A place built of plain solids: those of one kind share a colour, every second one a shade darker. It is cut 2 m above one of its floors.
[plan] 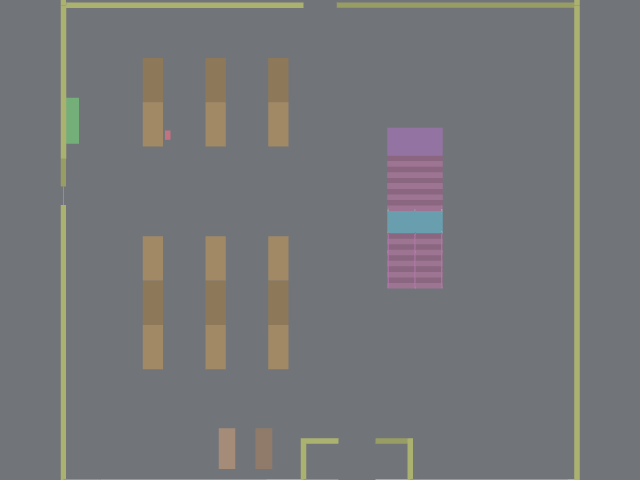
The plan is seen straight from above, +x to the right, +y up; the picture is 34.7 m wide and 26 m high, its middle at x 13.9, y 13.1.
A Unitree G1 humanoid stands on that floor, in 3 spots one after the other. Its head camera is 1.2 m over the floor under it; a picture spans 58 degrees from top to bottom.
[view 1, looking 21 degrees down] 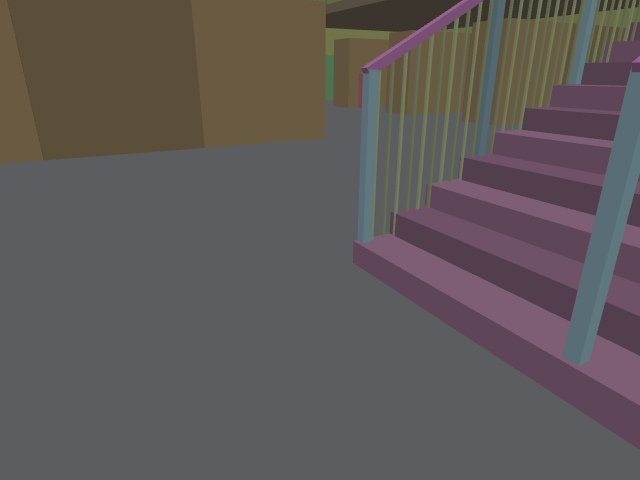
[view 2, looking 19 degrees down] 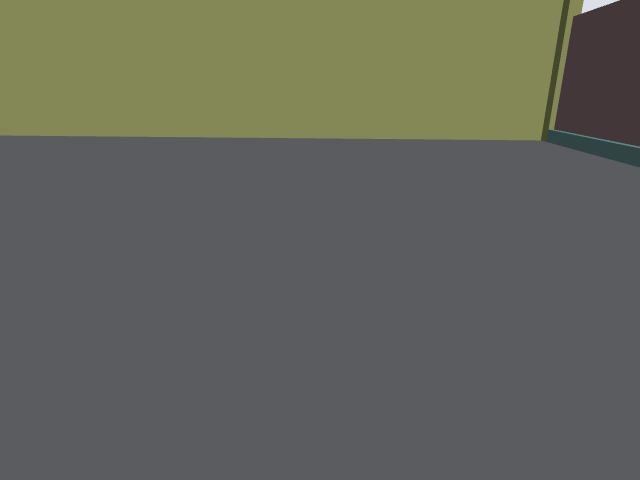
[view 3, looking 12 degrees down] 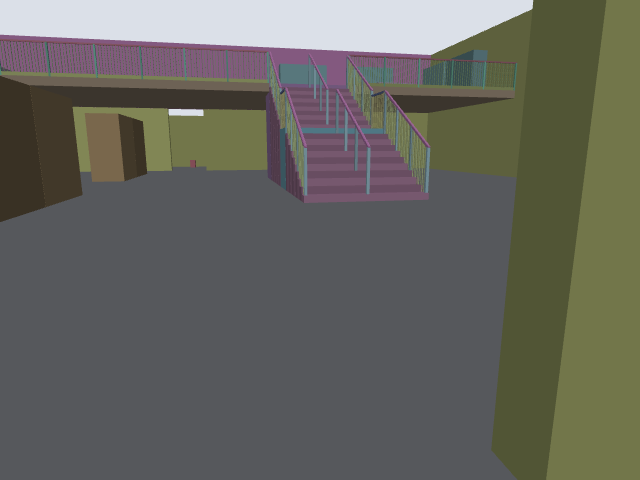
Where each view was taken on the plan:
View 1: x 19.80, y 8.97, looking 151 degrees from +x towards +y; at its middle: ground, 3.35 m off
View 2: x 15.90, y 4.80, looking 5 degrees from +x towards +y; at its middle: ground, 3.69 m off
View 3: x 15.90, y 0.99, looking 78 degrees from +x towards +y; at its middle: ground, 5.77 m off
